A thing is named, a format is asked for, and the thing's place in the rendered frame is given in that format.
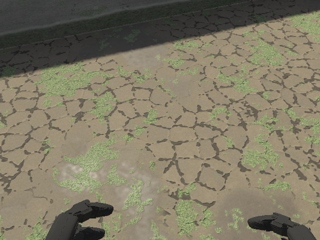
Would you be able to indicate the robot right hand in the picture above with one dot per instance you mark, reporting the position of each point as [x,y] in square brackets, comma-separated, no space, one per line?
[281,225]

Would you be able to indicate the robot left hand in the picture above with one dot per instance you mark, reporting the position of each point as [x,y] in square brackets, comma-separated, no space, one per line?
[66,225]

